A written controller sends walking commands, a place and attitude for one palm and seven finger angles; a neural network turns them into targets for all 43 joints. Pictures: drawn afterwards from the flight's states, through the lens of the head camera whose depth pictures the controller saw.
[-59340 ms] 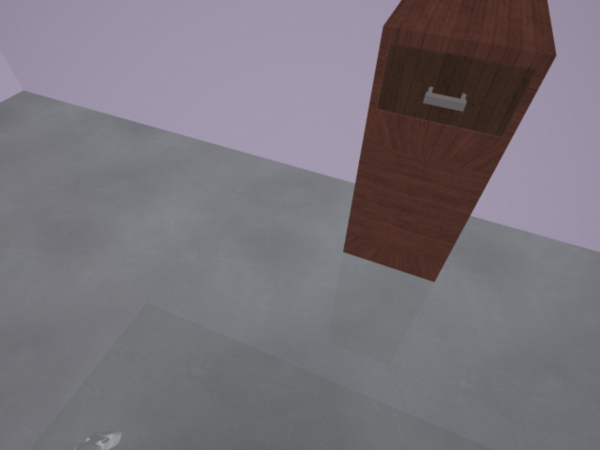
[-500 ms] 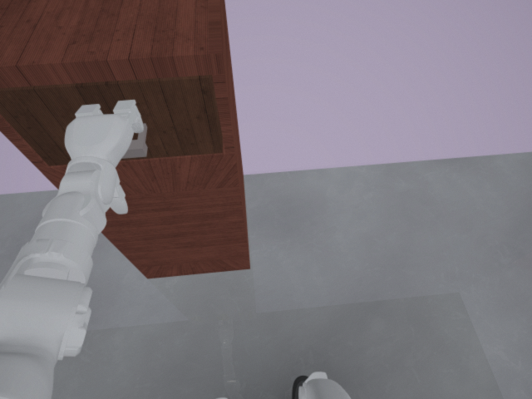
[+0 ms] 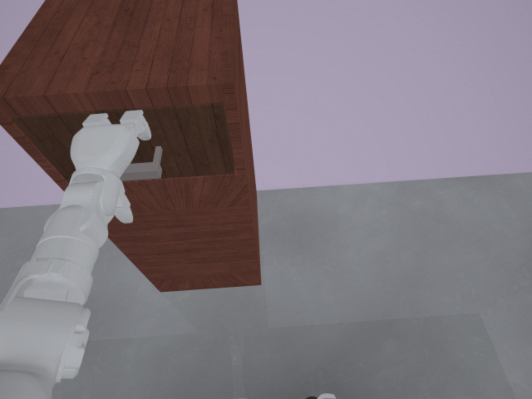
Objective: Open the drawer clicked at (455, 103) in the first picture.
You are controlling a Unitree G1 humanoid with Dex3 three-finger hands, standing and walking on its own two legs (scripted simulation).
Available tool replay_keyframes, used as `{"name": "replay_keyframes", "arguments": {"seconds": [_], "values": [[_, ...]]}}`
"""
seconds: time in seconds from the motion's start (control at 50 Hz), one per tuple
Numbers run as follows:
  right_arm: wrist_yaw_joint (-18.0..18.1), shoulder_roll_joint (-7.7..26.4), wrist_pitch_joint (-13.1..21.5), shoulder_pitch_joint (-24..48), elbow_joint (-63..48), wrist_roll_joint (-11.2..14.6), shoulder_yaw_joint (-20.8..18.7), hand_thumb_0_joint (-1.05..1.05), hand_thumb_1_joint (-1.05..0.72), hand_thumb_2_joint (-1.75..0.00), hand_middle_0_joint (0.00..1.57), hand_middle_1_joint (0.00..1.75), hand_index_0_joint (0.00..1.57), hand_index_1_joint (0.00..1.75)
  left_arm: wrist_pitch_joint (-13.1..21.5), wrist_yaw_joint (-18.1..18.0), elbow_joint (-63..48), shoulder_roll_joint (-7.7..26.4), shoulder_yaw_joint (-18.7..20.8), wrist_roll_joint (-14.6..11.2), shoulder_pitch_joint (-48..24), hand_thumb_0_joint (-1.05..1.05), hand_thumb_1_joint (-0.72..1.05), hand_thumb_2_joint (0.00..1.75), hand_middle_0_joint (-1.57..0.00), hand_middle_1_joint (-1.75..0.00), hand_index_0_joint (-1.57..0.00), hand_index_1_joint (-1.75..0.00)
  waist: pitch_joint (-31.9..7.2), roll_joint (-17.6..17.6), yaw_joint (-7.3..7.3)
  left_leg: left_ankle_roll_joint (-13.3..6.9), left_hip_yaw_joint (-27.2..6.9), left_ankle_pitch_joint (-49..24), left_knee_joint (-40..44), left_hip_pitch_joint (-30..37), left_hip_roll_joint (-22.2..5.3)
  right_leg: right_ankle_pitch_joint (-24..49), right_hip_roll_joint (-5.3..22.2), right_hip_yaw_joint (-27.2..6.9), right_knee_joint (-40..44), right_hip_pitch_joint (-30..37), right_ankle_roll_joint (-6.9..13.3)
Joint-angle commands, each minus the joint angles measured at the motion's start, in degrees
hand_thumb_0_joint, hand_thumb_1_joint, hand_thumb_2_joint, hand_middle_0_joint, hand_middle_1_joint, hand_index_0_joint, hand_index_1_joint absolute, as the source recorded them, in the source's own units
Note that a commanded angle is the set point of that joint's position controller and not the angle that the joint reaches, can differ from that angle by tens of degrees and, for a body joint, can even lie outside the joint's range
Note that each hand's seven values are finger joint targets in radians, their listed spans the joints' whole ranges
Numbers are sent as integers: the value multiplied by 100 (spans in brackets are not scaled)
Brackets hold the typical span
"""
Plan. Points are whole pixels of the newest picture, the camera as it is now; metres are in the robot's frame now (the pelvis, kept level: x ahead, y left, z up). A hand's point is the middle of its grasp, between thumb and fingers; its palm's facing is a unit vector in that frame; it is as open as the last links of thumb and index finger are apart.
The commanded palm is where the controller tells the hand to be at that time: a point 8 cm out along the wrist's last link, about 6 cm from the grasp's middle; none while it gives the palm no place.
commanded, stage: lift the fingers back up to retry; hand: left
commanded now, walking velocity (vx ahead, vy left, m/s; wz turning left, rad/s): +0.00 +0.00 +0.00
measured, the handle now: (133, 162) +0.50 +0.24 +0.03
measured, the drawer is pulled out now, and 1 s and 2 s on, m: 0.00 0.00 0.00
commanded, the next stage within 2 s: re-aim the fingers above the handle in 0.34 s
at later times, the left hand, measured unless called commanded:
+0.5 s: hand (112, 169) +0.44 +0.24 +0.08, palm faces -0.02 -0.02 -1.00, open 13.8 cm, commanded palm +0.43 +0.25 +0.15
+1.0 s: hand (106, 163) +0.45 +0.25 +0.09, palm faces +0.03 -0.01 -1.00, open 13.8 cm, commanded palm +0.42 +0.25 +0.15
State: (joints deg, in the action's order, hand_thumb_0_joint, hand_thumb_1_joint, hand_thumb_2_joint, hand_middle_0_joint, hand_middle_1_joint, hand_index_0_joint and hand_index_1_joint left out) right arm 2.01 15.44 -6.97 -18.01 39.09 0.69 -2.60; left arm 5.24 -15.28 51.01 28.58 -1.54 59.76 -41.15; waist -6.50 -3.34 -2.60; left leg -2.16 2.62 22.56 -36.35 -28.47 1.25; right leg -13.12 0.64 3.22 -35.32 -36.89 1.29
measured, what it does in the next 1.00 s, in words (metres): stands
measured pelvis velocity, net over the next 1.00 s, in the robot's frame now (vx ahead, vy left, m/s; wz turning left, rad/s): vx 0.01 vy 0.01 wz -0.01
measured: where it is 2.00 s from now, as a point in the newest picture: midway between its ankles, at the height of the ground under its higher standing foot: outside the picture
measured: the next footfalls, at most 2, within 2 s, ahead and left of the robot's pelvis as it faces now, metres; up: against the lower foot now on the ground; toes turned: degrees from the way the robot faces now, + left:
none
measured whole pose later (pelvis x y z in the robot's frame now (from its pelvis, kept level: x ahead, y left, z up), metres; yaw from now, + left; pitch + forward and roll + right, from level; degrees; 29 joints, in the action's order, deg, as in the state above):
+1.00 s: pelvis +0.01 +0.01 +0.01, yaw -1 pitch +12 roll +0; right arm 1.0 15.1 -7.7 -17.8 39.1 0.9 -2.8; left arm 4.3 -11.7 44.6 28.6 -0.5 59.2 -37.3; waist -5.6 -3.8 -1.0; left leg -2.6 3.2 21.2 -31.5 -22.6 1.7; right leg -12.2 0.8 2.4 -31.7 -31.7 0.7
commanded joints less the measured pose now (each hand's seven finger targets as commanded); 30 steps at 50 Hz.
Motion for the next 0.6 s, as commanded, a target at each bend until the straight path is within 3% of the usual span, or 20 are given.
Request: {"name": "replay_keyframes", "arguments": {"seconds": [0.0, 0.08, 0.12, 0.14, 0.16, 0.2, 0.22, 0.28, 0.36, 0.44, 0.46, 0.48, 0.5, 0.54, 0.58], "values": [[12, 805, 133, -256, -520, 2, -294, 0, -90, -90, 20, 30, 20, 30, -204, -67, -1289, 1472, 425, -130, -2227, 0, -50, 30, -30, -120, -30, -120, -2370, 112, 98, 82, -194, -3134, 478, 558, -23, 2069, -126, -207, 172, 2474, 91], [36, 839, 47, -63, -612, 55, -238, 0, -90, -90, 20, 30, 20, 30, -319, 302, -1388, 1516, 378, -231, -2023, 0, -50, 30, -30, -120, -30, -120, -2012, 372, 125, 37, -149, -2978, 644, 476, 5, 2200, -99, -211, 305, 2739, 72], [44, 811, 33, 26, -665, 52, -235, 0, -90, -90, 20, 30, 20, 30, -291, 447, -1711, 1327, 177, -254, -2157, 0, -50, 30, -30, -120, -30, -120, -2028, 277, 114, 30, -163, -3080, 697, 693, 5, 2214, -92, -213, 364, 2751, 77], [54, 824, 26, 70, -715, 64, -237, 0, -90, -90, 20, 30, 20, 30, -241, 507, -1928, 1487, 299, -257, -2177, 0, -50, 30, -30, -120, -30, -120, -2145, 280, 149, 31, -183, -3186, 693, 769, 3, 2221, -93, -225, 365, 2851, 88], [54, 790, 20, 80, -704, 54, -229, 0, -90, -90, 20, 30, 20, 30, -223, 551, -1867, 1349, 175, -237, -2104, 0, -50, 30, -30, -120, -30, -120, -2047, 155, 143, 46, -184, -3244, 696, 815, 8, 2228, -88, -215, 356, 2774, 93], [53, 784, 5, 68, -695, 53, -228, 0, -90, -90, 20, 30, 20, 30, -167, 623, -1842, 1137, 70, -275, -1976, 0, -50, 30, -30, -120, -30, -120, -1854, 339, 127, 64, -199, -3259, 705, 873, -7, 2178, -101, -178, 394, 2619, 89], [54, 769, 2, 101, -708, 53, -223, 0, -90, -90, 20, 30, 20, 30, -164, 646, -1705, 1176, 151, -289, -1749, 0, -50, 30, -30, -120, -30, -120, -1739, 351, 191, 57, -160, -3118, 730, 802, 11, 2127, -101, -188, 418, 2653, 98], [71, 773, -4, 140, -693, 44, -185, 0, -90, -90, 20, 30, 20, 30, -69, 605, -1705, 1306, 203, -223, -2136, 0, -50, 30, -30, -120, -30, -120, -1623, 313, 156, 57, -159, -2804, 764, 658, 48, 2002, -72, -209, 400, 2615, 113], [90, 738, 42, 139, -694, 0, -193, 0, -90, -90, 20, 30, 20, 30, 68, 415, -1880, 1725, 579, -150, -2344, 0, -50, 30, -30, -120, -30, -120, -2044, 195, 230, 47, -162, -2933, 703, 660, 83, 2187, -61, -269, 307, 2866, 117], [101, 725, 98, 120, -644, -17, -227, 0, -90, -90, 20, 30, 20, 30, 102, 258, -1818, 1761, 655, -114, -2446, 0, -50, 30, -30, -120, -30, -120, -2186, 167, 176, 50, -151, -3004, 630, 669, 92, 2232, -74, -259, 273, 2831, 106], [100, 723, 110, 112, -620, -5, -211, 0, -90, -90, 20, 30, 20, 30, 71, 239, -1692, 1706, 556, -97, -2509, 0, -50, 30, -30, -120, -30, -120, -2057, 59, 128, 67, -160, -2893, 638, 615, 89, 2126, -68, -248, 273, 2702, 108], [101, 727, 125, 78, -583, -4, -221, 0, -90, -90, 20, 30, 20, 30, 39, 241, -1597, 1533, 405, -109, -2566, 0, -50, 30, -30, -120, -30, -120, -1974, 161, 55, 55, -158, -2838, 625, 652, 82, 2067, -79, -221, 293, 2576, 102], [100, 748, 135, 44, -555, -5, -226, 0, -90, -90, 20, 30, 20, 30, 2, 252, -1471, 1571, 439, -101, -2527, 0, -50, 30, -30, -120, -30, -120, -1939, 188, 56, 57, -153, -2819, 632, 639, 72, 2038, -83, -220, 309, 2549, 102], [104, 781, 127, 6, -566, 1, -235, 0, -90, -90, 20, 30, 20, 30, -20, 318, -1472, 1624, 430, -96, -2566, 0, -50, 30, -30, -120, -30, -120, -2208, 183, 51, 54, -166, -2910, 601, 706, 82, 2083, -94, -234, 290, 2654, 103], [90, 768, 132, -50, -555, 13, -250, 0, -90, -90, 20, 30, 20, 30, -19, 419, -1486, 1328, 164, -153, -2620, 0, -50, 30, -30, -120, -30, -120, -2166, 131, -2, 57, -182, -2976, 583, 797, 66, 2107, -92, -214, 307, 2548, 101]]}}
